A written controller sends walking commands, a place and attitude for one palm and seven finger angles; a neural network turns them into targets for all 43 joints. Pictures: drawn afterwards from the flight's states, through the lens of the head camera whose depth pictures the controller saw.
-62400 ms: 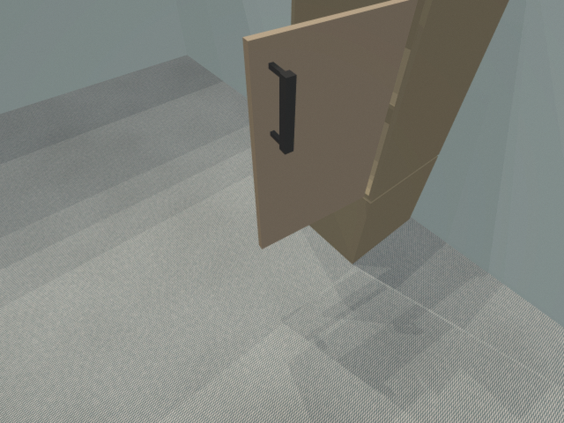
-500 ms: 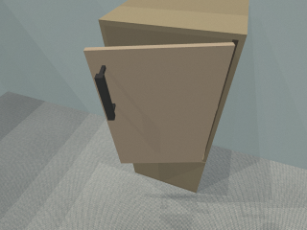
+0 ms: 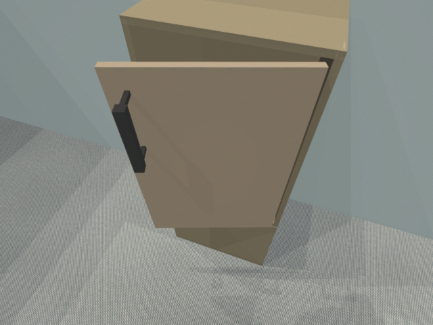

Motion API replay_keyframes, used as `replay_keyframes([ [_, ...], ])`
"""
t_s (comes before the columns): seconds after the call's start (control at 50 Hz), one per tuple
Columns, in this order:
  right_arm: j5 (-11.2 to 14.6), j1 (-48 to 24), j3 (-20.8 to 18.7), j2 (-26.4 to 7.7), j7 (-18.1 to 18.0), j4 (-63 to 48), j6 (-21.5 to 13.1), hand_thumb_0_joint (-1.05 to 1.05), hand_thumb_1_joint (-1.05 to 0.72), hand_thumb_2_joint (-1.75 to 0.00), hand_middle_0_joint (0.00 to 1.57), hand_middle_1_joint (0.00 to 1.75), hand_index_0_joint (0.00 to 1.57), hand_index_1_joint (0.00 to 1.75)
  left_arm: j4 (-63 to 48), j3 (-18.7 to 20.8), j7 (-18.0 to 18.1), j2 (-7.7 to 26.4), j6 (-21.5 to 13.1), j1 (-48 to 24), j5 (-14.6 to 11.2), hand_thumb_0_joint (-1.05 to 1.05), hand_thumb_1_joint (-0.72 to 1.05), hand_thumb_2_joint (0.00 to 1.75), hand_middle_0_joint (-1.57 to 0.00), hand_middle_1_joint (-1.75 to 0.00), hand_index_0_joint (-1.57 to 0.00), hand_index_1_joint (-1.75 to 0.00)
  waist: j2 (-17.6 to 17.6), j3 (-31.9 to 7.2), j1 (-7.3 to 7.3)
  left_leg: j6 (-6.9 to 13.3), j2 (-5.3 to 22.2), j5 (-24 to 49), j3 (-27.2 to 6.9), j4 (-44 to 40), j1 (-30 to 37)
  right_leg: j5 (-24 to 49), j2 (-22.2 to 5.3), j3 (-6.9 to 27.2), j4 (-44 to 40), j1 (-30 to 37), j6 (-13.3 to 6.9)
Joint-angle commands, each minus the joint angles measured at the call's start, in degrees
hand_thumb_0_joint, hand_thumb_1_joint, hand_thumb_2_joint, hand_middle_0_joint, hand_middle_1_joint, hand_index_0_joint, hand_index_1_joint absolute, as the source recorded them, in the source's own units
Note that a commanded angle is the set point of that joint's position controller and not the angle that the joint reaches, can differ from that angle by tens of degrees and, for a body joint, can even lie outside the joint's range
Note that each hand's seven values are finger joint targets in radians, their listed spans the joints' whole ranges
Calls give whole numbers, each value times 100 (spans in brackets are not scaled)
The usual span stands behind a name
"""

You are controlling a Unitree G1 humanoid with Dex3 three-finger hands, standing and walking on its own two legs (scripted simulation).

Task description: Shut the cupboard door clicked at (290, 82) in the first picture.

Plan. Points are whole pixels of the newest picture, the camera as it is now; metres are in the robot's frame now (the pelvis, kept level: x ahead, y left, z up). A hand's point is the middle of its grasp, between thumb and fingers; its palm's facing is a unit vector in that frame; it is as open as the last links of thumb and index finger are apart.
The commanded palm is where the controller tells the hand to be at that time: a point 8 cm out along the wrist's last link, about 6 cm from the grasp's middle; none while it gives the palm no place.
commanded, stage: look again from close up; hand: left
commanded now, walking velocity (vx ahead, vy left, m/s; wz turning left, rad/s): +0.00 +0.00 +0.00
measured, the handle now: (133, 134) +0.43 +0.19 +0.12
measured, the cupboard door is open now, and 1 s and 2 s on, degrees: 20 20 20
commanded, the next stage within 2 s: come to a stop and stand still in 0.24 s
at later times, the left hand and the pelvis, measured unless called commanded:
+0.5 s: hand out of the picture +0.03 +0.15 -0.18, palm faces +0.02 -0.98 -0.20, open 7.3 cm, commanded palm none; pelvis +0.03 -0.02 +0.00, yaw +0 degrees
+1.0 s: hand out of the picture +0.04 +0.16 -0.17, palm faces +0.01 -0.97 -0.23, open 7.3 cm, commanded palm none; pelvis +0.03 -0.01 -0.01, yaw +0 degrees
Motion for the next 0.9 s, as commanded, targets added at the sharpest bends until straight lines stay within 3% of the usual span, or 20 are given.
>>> replay_keyframes([
  [0.0, -11, 262, -58, -473, -76, -128, -118, 0, -90, -90, 20, 30, 20, 30, -95, 79, 18, 549, -87, 375, -4, 0, 90, 90, -20, -30, -20, -30, 37, 54, 46, -80, 869, 579, -899, -460, 81, 644, -592, 652, -444, 16, -169],
  [0.18, -19, 210, -56, -390, -105, 7, -96, 0, -90, -90, 20, 30, 20, 30, -32, 84, 33, 523, -84, 346, -1, 0, 90, 90, -20, -30, -20, -30, -44, 215, 43, -105, 876, 830, -833, -403, 186, 976, -585, 646, -475, 59, -183],
  [0.42, -5, 78, -96, -455, -146, -8, -80, 0, -90, -90, 20, 30, 20, 30, -98, 126, 71, 640, -79, 346, -18, 0, 90, 90, -20, -30, -20, -30, 15, 7, 63, -149, 901, 1545, -801, -275, 471, 1838, -666, 689, -361, 259, -198],
  [0.52, -12, 70, -105, -465, -148, 6, -73, 0, -90, -90, 20, 30, 20, 30, -96, 131, 72, 654, -91, 353, -13, 0, 90, 90, -20, -30, -20, -30, -54, -103, 57, -154, 903, 1439, -782, -278, 567, 1852, -661, 684, -412, 351, -199],
  [0.7, -25, 0, -94, -499, -142, 49, -58, 0, -90, -90, 20, 30, 20, 30, -84, 133, 52, 659, -96, 314, -12, 0, 90, 90, -20, -30, -20, -30, -94, 143, 56, -168, 889, 1037, -786, -388, 493, 1624, -643, 693, -581, 318, -208],
  [0.72, 45, -379, -140, -698, -80, -359, -77, 0, -90, -90, 20, 30, 20, 30, 60, 164, 274, 746, -222, 728, 93, 0, 90, 90, -20, -30, -20, -30, -336, 214, 160, -337, 923, 1601, -550, 993, -68, 4156, -929, 889, -398, 254, 146],
  [0.74, 17, -51, -111, -432, -39, -528, -2, 0, -90, -90, 20, 30, 20, 30, -252, 209, 244, 943, -252, 537, 23, 0, 90, 90, -20, -30, -20, -30, -438, -219, -94, -295, 658, -303, -674, 869, -252, 3748, -1168, 1073, -361, 628, -126],
  [0.76, -1, -20, -126, -403, -38, -477, 13, 0, -90, -90, 20, 30, 20, 30, -321, 149, 176, 869, -263, 326, 2, 0, 90, 90, -20, -30, -20, -30, 46, -79, -151, -299, 614, -521, -653, 644, -203, 3094, -1153, 1048, -390, 410, -323],
  [0.78, -41, 102, -119, -317, -17, -436, -18, 0, -90, -90, 20, 30, 20, 30, -349, 180, 150, 915, -306, 268, -5, 0, 90, 90, -20, -30, -20, -30, 575, -393, -169, -321, 573, 2, -597, 509, -27, 3507, -1077, 909, -158, 606, -448],
  [0.8, -32, 205, -106, -362, -33, -466, -21, 0, -90, -90, 20, 30, 20, 30, -394, 168, 131, 859, -289, 290, -32, 0, 90, 90, -20, -30, -20, -30, 468, -503, -177, -276, 639, 308, -732, 429, 80, 2783, -895, 805, -83, 558, -451],
  [0.84, -32, 179, -104, -471, -66, -502, -33, 0, -90, -90, 20, 30, 20, 30, -407, 134, 114, 709, -252, 270, -37, 0, 90, 90, -20, -30, -20, -30, 208, -422, -133, -202, 781, 853, -838, 379, 162, 2240, -695, 731, -65, 436, -393],
  [0.88, -34, 117, -78, -479, -82, -535, -30, 0, -90, -90, 20, 30, 20, 30, -416, 105, 85, 651, -171, 207, -38, 0, 90, 90, -20, -30, -20, -30, 163, -58, -72, -153, 812, 890, -891, 192, 104, 1645, -565, 643, -103, 249, -350],
])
